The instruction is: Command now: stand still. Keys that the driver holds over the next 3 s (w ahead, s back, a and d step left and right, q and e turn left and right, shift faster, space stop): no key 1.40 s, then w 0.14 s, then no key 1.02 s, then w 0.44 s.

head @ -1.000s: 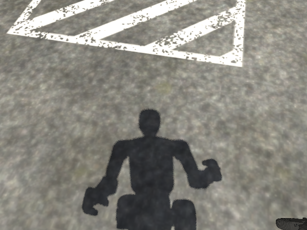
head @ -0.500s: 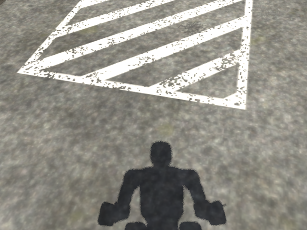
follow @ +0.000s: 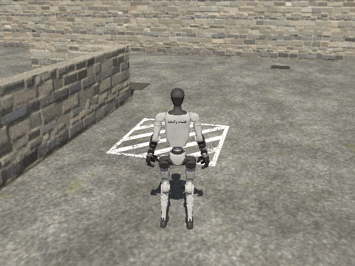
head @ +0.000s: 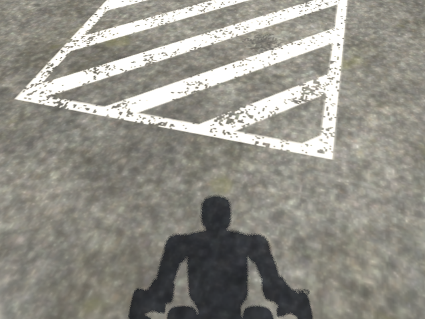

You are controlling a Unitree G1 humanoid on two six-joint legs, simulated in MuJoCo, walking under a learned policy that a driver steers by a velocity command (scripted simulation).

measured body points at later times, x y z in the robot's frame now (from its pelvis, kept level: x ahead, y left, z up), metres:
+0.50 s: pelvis +0.00 -0.01 +0.00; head +0.00 -0.01 +0.45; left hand +0.04 +0.24 -0.14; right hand +0.04 -0.27 -0.15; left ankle +0.01 +0.13 -0.74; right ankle -0.01 -0.11 -0.74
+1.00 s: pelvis +0.00 -0.01 +0.00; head +0.01 -0.02 +0.45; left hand +0.01 +0.23 -0.15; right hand +0.01 -0.26 -0.15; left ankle +0.01 +0.13 -0.74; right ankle -0.01 -0.11 -0.74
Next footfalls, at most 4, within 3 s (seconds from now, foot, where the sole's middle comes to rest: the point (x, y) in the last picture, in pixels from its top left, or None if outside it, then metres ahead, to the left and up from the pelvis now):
1.94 right None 0.12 -0.11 -0.77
2.88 right None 0.19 -0.14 -0.77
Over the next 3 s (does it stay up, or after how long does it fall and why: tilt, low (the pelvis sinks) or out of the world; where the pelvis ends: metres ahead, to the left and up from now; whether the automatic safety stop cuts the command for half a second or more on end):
stays up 0.17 -0.05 0.00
